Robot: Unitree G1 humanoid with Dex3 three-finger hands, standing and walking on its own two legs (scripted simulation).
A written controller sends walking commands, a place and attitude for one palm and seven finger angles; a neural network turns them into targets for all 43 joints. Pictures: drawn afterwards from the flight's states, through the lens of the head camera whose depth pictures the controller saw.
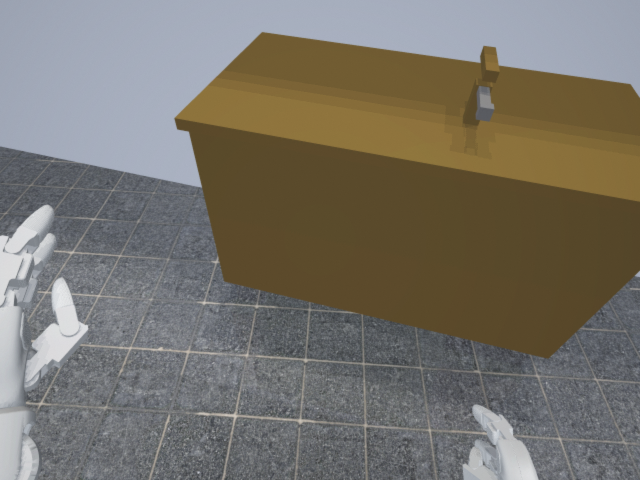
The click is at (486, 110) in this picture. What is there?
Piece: tap's lever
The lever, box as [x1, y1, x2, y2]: [476, 102, 493, 121]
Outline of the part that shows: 480,102 476,111 476,119 489,121 493,111 493,104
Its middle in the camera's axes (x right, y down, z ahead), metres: +0.34 -0.26 +0.81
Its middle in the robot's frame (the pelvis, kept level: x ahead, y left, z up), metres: +0.81 -0.29 +0.08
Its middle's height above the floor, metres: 0.86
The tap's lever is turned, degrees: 0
